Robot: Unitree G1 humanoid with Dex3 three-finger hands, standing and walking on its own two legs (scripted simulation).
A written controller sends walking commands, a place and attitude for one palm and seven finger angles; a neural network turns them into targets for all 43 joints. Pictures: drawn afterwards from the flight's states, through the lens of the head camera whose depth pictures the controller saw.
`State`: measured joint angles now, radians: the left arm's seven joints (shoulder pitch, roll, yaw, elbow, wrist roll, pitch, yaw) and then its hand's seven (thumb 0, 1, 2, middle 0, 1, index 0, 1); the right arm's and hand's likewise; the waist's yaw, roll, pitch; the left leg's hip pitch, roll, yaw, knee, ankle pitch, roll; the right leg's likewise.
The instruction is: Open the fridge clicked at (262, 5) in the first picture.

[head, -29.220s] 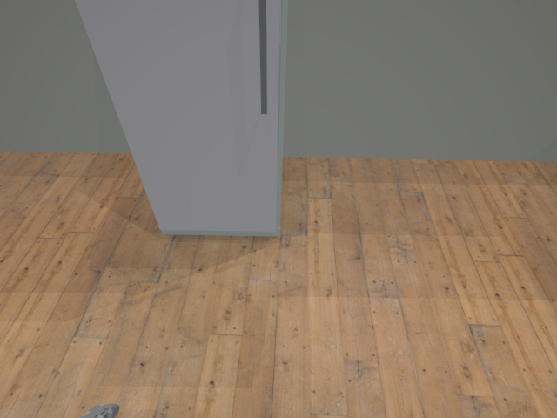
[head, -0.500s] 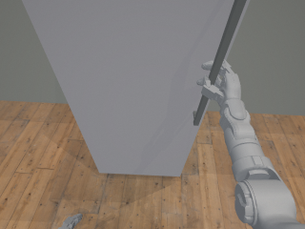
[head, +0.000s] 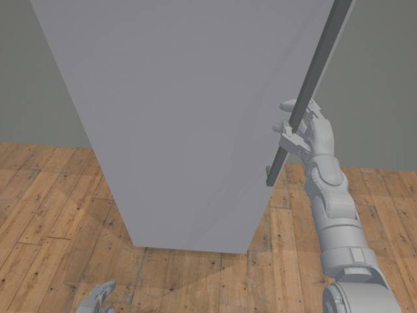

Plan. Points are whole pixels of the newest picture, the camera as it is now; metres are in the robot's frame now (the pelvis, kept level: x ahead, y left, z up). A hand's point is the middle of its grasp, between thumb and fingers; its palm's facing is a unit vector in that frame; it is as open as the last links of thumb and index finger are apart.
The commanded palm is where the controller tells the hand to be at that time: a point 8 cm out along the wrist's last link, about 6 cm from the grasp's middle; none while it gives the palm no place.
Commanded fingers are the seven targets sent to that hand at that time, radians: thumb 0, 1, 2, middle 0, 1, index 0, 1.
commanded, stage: pull the door a little, standing still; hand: right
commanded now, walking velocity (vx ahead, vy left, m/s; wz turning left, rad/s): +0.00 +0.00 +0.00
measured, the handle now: (295, 109) +0.47 -0.12 +0.17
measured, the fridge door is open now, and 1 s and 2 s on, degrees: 0 18 50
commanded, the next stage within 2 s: walk backward, drawing the door open in 0.50 s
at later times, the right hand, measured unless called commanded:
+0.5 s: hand (284, 148) +0.38 -0.10 +0.15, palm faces -0.06 +1.00 +0.00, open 6.0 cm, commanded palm +0.31 -0.15 +0.15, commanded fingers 0.00 -0.90 -0.90 0.45 1.40 0.45 1.40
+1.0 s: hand (274, 198) +0.28 -0.07 +0.14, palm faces +0.04 +0.97 -0.24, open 6.0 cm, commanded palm +0.24 -0.12 +0.15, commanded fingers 0.00 -0.90 -0.90 0.45 1.40 0.45 1.40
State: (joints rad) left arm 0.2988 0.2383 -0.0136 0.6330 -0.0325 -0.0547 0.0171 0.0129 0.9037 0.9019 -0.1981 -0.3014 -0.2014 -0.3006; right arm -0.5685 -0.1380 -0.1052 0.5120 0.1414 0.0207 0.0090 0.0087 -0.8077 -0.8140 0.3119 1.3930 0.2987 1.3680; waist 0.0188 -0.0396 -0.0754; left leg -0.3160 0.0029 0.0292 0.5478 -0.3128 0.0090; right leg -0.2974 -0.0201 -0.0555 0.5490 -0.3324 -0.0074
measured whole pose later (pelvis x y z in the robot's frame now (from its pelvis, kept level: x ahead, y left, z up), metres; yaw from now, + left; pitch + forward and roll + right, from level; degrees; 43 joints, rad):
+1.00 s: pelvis +0.04 +0.04 +0.01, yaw -1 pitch +3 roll -2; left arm 0.17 0.18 -0.05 0.47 0.04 0.08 0.03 0.01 0.90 0.90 -0.20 -0.30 -0.20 -0.30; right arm 0.36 -0.17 0.06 -0.44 0.03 0.00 -0.08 -0.03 -0.67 -0.81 0.44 1.39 0.34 1.39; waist 0.02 -0.08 -0.03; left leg -0.20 0.00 0.06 0.52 -0.31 0.02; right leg -0.16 -0.01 0.02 0.44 -0.24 0.02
